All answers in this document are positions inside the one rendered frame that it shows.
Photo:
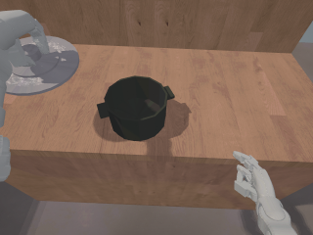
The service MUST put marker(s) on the robot right forearm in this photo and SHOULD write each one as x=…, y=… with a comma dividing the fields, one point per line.
x=272, y=218

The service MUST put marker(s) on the knob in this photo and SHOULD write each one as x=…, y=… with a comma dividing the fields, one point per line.
x=32, y=51

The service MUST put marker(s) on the robot left forearm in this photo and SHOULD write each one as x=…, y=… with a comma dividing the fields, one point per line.
x=7, y=40

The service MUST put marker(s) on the lid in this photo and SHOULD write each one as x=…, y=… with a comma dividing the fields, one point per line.
x=50, y=72

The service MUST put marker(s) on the right robot hand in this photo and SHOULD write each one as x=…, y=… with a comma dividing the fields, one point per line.
x=257, y=182

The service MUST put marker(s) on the left robot hand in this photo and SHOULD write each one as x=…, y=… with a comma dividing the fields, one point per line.
x=22, y=22

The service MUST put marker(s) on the robot left upper arm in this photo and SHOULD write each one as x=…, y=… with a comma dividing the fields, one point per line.
x=5, y=156

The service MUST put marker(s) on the table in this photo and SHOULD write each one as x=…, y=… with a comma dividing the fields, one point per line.
x=236, y=85

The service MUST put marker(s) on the pot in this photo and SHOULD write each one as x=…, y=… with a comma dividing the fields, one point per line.
x=136, y=106

